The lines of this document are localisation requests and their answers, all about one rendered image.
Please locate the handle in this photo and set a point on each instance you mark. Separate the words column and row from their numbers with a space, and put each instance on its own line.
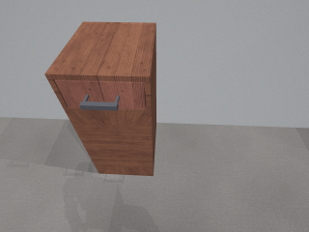
column 99, row 105

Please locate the drawer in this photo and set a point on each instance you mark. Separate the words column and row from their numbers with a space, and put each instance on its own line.
column 132, row 94

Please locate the cabinet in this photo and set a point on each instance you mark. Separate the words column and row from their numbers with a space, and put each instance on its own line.
column 119, row 142

